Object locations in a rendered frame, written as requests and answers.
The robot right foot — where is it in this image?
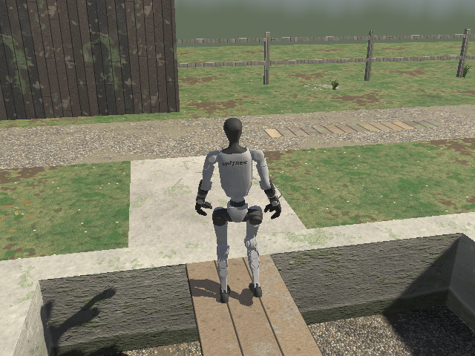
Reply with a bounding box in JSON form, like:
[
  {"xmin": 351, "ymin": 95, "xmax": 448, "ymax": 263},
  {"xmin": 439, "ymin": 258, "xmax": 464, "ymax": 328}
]
[{"xmin": 249, "ymin": 283, "xmax": 262, "ymax": 297}]

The right robot upper arm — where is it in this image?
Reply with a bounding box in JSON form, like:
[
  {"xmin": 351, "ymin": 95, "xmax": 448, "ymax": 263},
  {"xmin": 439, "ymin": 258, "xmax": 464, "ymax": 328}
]
[{"xmin": 250, "ymin": 149, "xmax": 271, "ymax": 190}]

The left robot forearm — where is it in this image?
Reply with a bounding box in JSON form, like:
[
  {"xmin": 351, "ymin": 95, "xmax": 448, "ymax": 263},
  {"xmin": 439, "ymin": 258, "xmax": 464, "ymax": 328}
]
[{"xmin": 196, "ymin": 180, "xmax": 208, "ymax": 204}]

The right robot shin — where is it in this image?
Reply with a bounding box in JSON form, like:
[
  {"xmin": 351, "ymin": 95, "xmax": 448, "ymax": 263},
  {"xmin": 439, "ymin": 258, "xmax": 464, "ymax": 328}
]
[{"xmin": 247, "ymin": 237, "xmax": 260, "ymax": 288}]

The right robot forearm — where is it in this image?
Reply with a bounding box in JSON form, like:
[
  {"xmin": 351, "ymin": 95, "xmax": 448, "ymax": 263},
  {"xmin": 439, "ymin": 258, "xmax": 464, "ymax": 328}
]
[{"xmin": 264, "ymin": 178, "xmax": 279, "ymax": 206}]

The left robot upper arm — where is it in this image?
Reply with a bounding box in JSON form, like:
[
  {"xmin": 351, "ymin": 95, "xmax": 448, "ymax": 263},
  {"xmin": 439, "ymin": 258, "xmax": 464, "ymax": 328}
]
[{"xmin": 200, "ymin": 151, "xmax": 219, "ymax": 191}]

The left robot hand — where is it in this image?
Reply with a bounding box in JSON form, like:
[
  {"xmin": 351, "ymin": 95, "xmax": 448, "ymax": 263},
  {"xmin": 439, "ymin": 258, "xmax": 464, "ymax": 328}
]
[{"xmin": 195, "ymin": 202, "xmax": 212, "ymax": 216}]

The right robot hand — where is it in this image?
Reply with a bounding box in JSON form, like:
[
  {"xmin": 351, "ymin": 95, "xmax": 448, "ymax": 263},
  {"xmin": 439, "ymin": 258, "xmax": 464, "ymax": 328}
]
[{"xmin": 264, "ymin": 202, "xmax": 281, "ymax": 219}]

